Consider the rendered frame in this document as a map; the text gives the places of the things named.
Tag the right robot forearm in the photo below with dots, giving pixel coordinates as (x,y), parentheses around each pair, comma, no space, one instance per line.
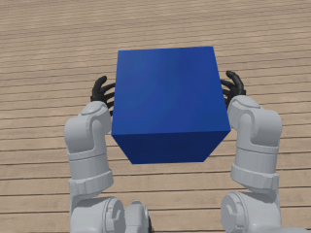
(258,139)

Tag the left robot forearm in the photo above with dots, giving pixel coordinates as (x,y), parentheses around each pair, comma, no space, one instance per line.
(85,142)

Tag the robot right upper arm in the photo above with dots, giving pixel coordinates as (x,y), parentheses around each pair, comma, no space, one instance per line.
(253,212)

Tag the left robot thigh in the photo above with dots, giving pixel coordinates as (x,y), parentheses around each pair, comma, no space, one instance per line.
(136,218)

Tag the robot left hand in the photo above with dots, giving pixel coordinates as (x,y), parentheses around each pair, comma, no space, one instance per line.
(98,93)

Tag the robot left upper arm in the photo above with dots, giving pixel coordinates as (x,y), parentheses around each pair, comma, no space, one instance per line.
(98,215)

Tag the robot right hand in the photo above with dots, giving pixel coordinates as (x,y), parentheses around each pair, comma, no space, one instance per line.
(235,89)

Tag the carton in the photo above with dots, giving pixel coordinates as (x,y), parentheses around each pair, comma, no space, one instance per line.
(169,105)

